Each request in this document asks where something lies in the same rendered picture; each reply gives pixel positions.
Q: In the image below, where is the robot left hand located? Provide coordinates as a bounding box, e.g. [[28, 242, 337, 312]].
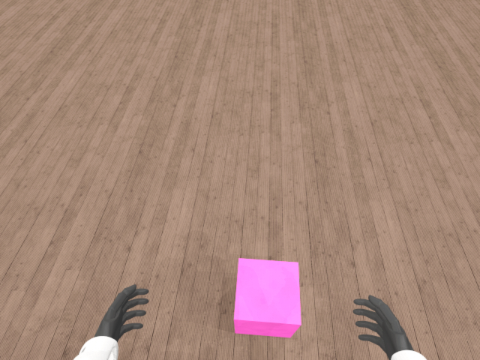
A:
[[94, 284, 149, 343]]

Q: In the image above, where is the robot right hand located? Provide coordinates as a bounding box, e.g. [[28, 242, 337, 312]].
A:
[[353, 295, 414, 360]]

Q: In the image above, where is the carton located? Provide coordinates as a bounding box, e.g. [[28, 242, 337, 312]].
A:
[[234, 258, 302, 338]]

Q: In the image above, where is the left robot forearm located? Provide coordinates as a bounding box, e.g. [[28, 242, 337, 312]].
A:
[[74, 336, 119, 360]]

